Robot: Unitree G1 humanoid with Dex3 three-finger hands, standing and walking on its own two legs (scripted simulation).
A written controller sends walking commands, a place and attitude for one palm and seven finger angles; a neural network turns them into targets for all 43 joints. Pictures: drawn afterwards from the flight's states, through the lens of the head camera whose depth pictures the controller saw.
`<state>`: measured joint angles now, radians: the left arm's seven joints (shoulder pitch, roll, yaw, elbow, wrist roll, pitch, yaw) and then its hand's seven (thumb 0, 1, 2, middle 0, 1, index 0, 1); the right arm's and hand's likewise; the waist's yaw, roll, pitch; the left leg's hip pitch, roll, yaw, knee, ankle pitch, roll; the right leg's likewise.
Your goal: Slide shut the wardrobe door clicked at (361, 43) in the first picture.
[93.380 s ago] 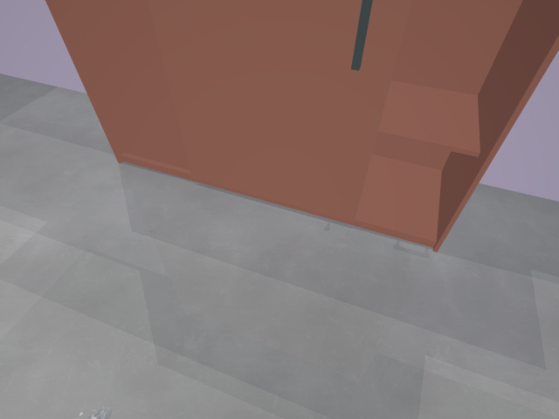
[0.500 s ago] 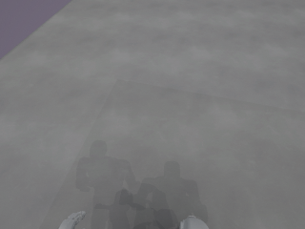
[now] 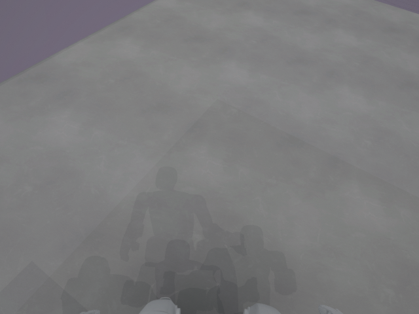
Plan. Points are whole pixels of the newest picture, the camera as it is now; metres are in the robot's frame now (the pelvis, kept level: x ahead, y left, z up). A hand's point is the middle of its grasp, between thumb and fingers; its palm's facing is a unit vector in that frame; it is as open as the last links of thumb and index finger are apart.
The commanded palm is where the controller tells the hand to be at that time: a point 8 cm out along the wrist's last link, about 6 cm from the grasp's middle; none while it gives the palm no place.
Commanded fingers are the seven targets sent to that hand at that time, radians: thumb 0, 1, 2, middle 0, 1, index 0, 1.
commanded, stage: turn to face it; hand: left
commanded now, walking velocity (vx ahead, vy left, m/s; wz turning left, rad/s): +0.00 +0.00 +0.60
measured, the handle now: out of the picture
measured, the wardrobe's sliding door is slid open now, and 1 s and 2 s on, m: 0.01 0.01 0.01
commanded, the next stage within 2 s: none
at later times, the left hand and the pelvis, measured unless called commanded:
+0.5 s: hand out of the picture +0.05 +0.18 -0.15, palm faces +0.33 -0.92 -0.20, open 7.4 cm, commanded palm none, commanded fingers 0.00 0.90 0.90 -0.20 -0.30 -0.20 -0.30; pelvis +0.02 -0.02 +0.01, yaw +19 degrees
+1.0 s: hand out of the picture +0.01 +0.23 -0.13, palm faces +0.59 -0.75 -0.29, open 7.4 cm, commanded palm none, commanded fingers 0.00 0.90 0.90 -0.20 -0.30 -0.20 -0.30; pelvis +0.03 -0.01 +0.01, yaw +37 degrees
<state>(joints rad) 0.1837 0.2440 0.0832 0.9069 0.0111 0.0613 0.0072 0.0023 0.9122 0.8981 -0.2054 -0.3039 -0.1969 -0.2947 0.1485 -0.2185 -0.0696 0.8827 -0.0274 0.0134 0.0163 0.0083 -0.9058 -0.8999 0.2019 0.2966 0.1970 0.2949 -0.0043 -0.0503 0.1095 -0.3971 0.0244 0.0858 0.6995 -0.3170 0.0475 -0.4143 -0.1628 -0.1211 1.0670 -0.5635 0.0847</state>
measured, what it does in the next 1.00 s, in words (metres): steps on the spot, turning left: right foot, then left foot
